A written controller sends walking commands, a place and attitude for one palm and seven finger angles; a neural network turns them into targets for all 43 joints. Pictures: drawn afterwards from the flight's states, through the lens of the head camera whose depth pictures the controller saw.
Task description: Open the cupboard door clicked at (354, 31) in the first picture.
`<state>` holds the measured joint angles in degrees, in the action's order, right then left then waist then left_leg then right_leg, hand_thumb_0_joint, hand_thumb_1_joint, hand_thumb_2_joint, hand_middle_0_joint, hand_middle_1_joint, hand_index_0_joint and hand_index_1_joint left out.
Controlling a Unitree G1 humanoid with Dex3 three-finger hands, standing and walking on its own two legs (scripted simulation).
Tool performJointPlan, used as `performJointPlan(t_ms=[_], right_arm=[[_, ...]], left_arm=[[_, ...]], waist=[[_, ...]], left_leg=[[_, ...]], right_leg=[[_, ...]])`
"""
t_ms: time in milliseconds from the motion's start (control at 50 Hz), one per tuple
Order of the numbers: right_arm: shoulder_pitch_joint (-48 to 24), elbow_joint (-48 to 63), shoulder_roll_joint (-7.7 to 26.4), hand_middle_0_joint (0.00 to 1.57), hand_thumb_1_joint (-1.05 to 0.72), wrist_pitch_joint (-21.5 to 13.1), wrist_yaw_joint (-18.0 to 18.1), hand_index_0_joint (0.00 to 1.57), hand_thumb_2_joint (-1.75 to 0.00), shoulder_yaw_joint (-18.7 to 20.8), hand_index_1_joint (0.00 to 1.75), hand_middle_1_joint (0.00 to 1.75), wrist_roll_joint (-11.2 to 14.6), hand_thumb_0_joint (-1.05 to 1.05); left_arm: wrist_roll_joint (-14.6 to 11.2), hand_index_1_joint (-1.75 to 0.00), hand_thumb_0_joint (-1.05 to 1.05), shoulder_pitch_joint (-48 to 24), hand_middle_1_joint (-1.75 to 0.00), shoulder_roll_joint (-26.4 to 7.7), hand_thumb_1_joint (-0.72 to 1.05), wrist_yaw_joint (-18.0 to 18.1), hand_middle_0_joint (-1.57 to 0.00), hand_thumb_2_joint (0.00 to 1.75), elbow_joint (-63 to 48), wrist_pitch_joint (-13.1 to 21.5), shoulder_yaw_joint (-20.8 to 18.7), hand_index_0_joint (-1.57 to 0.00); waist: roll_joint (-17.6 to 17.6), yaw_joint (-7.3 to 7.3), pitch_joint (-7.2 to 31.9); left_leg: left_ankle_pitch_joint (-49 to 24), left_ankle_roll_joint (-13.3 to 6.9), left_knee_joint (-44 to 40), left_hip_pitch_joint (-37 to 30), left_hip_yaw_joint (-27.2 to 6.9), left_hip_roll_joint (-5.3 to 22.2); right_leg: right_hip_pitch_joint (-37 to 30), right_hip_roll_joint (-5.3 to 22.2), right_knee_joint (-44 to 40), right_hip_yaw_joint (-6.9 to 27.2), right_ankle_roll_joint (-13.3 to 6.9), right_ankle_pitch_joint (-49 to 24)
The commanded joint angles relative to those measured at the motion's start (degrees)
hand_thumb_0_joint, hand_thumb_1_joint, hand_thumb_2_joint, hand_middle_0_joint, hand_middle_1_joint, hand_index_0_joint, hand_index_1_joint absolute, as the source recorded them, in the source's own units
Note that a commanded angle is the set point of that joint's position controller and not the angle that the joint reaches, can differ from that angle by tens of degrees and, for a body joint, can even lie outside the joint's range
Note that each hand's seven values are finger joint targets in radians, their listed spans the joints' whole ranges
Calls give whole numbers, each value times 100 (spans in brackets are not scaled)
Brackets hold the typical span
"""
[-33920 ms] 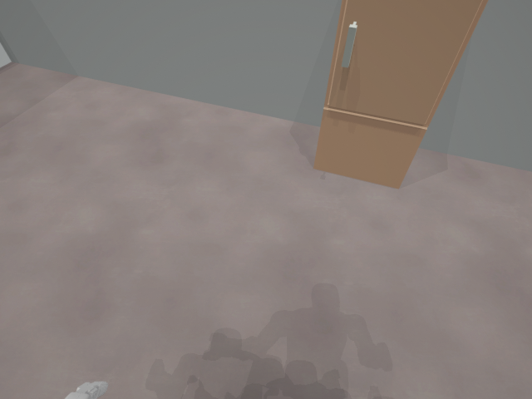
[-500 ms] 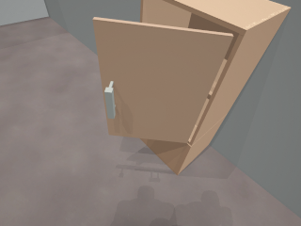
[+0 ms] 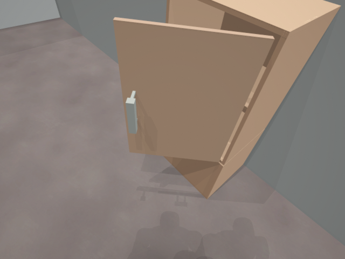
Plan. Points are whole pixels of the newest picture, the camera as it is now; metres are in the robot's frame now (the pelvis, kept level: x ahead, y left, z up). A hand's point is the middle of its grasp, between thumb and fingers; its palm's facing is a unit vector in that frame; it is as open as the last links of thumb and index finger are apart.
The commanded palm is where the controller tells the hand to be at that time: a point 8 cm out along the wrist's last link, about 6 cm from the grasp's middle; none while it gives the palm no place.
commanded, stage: come to a stop and stand still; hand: left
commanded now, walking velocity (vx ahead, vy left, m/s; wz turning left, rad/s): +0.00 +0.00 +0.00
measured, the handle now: (133, 112) +0.59 +0.16 -0.05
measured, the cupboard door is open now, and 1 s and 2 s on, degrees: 43 43 43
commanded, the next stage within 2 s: look again from close up in 0.28 s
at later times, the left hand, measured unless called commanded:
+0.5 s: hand out of the picture -0.05 +0.14 -0.18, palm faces +0.01 -0.98 -0.17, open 7.3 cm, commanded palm none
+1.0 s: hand out of the picture -0.02 +0.12 -0.18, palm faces -0.01 -0.98 -0.18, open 7.3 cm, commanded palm none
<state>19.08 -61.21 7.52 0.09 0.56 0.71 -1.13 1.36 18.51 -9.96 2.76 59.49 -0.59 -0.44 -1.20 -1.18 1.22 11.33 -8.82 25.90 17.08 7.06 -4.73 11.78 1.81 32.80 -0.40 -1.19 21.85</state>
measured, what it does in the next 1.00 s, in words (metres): steps on the spot: right foot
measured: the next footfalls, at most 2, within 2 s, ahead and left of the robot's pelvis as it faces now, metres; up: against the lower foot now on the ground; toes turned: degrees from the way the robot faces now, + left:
right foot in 0.04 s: -0.02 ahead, -0.16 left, +0.00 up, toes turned +0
right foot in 1.88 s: +0.03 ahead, -0.21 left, +0.00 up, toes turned +0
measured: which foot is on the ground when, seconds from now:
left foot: down 0.00-1.00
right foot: up 0.00-0.02, down 0.04-1.00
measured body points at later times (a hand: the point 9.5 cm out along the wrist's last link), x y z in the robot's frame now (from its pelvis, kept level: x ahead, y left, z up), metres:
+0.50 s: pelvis -0.02 -0.03 +0.00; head -0.02 -0.02 +0.45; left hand -0.05 +0.19 -0.16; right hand +0.02 -0.26 -0.15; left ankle +0.03 +0.01 -0.74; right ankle -0.06 -0.16 -0.74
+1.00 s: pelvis -0.01 -0.05 +0.01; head +0.00 -0.04 +0.45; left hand -0.01 +0.17 -0.16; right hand +0.00 -0.29 -0.15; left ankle +0.03 +0.01 -0.74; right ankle -0.06 -0.16 -0.74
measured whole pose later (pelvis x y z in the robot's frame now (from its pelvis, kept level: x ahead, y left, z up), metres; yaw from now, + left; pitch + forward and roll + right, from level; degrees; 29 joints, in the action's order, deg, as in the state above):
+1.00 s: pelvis -0.01 -0.05 +0.01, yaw +0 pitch +0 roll +0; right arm 14.2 -65.0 9.7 -1.4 0.6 -0.4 -0.8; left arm 0.8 17.3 -10.6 1.9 62.7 1.1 1.4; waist -1.9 -0.3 -1.7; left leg 8.4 -4.9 22.5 14.3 6.3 -2.9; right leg 6.3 -1.2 23.8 -0.4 -1.2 17.2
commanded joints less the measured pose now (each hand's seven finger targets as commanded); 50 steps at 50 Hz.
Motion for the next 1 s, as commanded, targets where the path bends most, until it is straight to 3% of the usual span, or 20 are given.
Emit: performJointPlan(t_ms=[0,20,40,60,80,100,120,180,240,260,320,580,740,800,900,980], right_arm=[[99,397,643,20,-90,-127,67,20,-90,87,30,30,55,0],[82,427,671,20,-90,-128,57,20,-90,69,30,30,56,0],[14,445,731,20,-90,-134,44,20,-90,65,30,30,55,0],[16,431,708,20,-90,-151,51,20,-90,62,30,30,65,0],[-4,425,852,20,-90,-158,60,20,-90,65,30,30,55,0],[-30,388,868,20,-90,-172,62,20,-90,59,30,30,53,0],[-47,366,908,20,-90,-182,63,20,-90,49,30,30,52,0],[-174,310,968,20,-90,-197,65,20,-90,51,30,30,52,0],[-264,296,1022,20,-90,-176,71,20,-90,67,30,30,54,0],[-315,286,1019,20,-90,-187,62,20,-90,66,30,30,67,0],[-329,240,1012,20,-90,-185,53,20,-90,74,30,30,60,0],[-335,8,974,20,-90,-226,56,20,-90,69,30,30,59,0],[-276,-107,969,20,-90,-210,63,20,-90,51,30,30,52,0],[-295,-114,965,20,-90,-209,63,20,-90,53,30,30,54,0],[-312,-152,982,20,-90,-235,72,20,-90,40,30,30,52,0],[-383,-168,980,20,-90,-231,78,20,-90,33,30,30,57,0]], left_arm=[[1,-30,0,672,-30,-337,90,67,-20,90,-44,157,21,-20],[-2,-30,0,723,-30,-389,90,64,-20,90,-23,162,43,-20],[4,-30,0,750,-30,-416,90,56,-20,90,32,181,57,-20],[-3,-30,0,660,-30,-380,90,31,-20,90,80,224,71,-20],[-21,-30,0,563,-30,-320,90,33,-20,90,81,240,115,-20],[-32,-30,0,495,-30,-294,90,34,-20,90,84,250,136,-20],[-37,-30,0,478,-30,-312,90,32,-20,90,87,237,142,-20],[-20,-30,0,648,-30,-424,90,26,-20,90,139,186,105,-20],[4,-30,0,757,-30,-392,90,15,-20,90,211,149,107,-20],[18,-30,0,803,-30,-431,90,6,-20,90,212,179,106,-20],[4,-30,0,756,-30,-420,90,-2,-20,90,241,194,113,-20],[-9,-30,0,589,-30,-541,90,-20,-20,90,231,240,84,-20],[-26,-30,0,456,-30,-580,90,-30,-20,90,218,220,77,-20],[-29,-30,0,433,-30,-611,90,-33,-20,90,197,241,71,-20],[-41,-30,0,322,-30,-647,90,-27,-20,90,180,256,64,-20],[-36,-30,0,304,-30,-659,90,-30,-20,90,188,245,67,-20]], waist=[[615,37,-264],[708,25,-229],[349,39,-161],[-369,4,-164],[-628,-41,-247],[-555,-68,-322],[-240,-87,-413],[290,8,-450],[164,70,-598],[72,117,-542],[-59,75,-552],[62,100,-450],[138,108,-576],[-2,107,-513],[69,90,-314],[80,109,-441]], left_leg=[[708,1148,-940,-293,-1695,1153],[664,1060,-988,-389,-1685,1108],[308,952,-828,-532,-1641,1117],[-146,810,-638,-593,-1528,1109],[-222,737,-523,-702,-1386,1075],[-186,711,-532,-792,-1330,1052],[-26,724,-660,-843,-1358,1064],[534,742,-1036,-685,-1544,1164],[1122,751,-1323,-495,-1668,1251],[951,676,-1224,-499,-1561,1215],[909,681,-1207,-612,-1491,1164],[396,638,-1008,-685,-1322,1129],[537,656,-1077,-576,-1371,1154],[260,661,-919,-636,-1270,1120],[-262,661,-768,-859,-1209,1143],[-314,652,-777,-795,-1210,1151]], right_leg=[[249,122,-755,227,-194,-359],[271,156,-759,261,-200,-379],[266,164,-767,283,-163,-539],[228,173,-874,296,-173,-789],[358,253,-970,427,-169,-769],[474,310,-1018,483,-161,-734],[583,299,-988,468,-139,-599],[449,236,-835,349,-86,-462],[452,208,-802,309,-74,-356],[357,263,-923,332,-84,-504],[462,295,-1037,407,-100,-410],[307,391,-1268,538,-158,-640],[288,385,-1310,525,-177,-491],[259,432,-1402,594,-194,-563],[156,439,-1381,617,-179,-866],[146,447,-1411,604,-168,-910]])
